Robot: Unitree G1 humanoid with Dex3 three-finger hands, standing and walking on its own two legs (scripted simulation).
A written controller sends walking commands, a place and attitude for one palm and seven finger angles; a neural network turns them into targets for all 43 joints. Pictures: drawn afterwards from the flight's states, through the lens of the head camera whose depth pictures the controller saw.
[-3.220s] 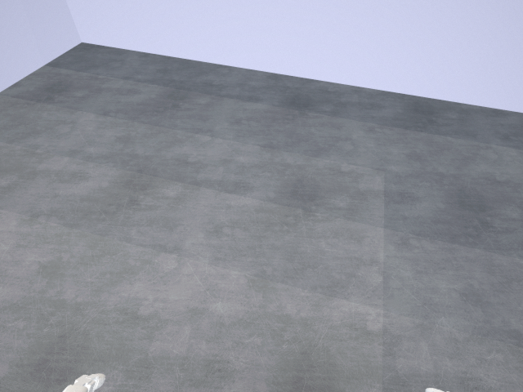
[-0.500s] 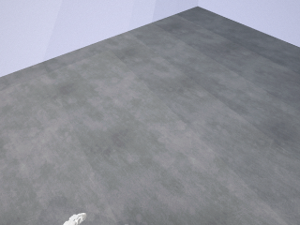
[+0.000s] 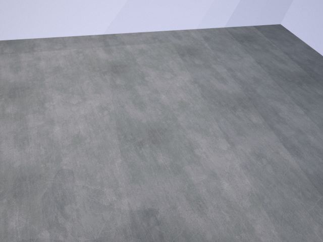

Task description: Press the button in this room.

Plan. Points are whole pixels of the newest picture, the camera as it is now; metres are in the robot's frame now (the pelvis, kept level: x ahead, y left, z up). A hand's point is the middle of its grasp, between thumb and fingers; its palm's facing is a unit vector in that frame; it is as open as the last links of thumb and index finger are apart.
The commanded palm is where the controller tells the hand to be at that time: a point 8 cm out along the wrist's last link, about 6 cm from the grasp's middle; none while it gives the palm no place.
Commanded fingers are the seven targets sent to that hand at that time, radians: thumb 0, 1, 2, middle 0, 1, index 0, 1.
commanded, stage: turn or walk to find it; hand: left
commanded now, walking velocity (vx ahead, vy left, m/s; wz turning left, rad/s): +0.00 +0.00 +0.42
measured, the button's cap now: out of the picture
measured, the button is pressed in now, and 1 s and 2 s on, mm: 0 0 0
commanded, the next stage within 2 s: none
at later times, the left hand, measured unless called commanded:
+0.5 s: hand out of the picture +0.05 +0.21 -0.14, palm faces +0.18 -0.95 -0.25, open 7.4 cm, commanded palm none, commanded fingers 0.00 0.90 0.90 -0.20 -0.30 -0.20 -0.30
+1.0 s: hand out of the picture -0.12 +0.17 -0.16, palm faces +0.46 -0.86 -0.23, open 7.3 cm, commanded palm none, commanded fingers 0.00 0.90 0.90 -0.20 -0.30 -0.20 -0.30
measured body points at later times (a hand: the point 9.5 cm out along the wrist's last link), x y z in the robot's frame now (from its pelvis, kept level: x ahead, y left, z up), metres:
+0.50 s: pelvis -0.03 +0.00 +0.02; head -0.01 +0.00 +0.46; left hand +0.04 +0.26 -0.12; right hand +0.03 -0.24 -0.14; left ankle -0.01 +0.10 -0.72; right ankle -0.02 -0.13 -0.70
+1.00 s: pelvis -0.06 -0.02 +0.01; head -0.04 +0.00 +0.46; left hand -0.14 +0.22 -0.14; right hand +0.10 -0.23 -0.13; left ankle -0.14 +0.09 -0.70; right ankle -0.02 -0.13 -0.72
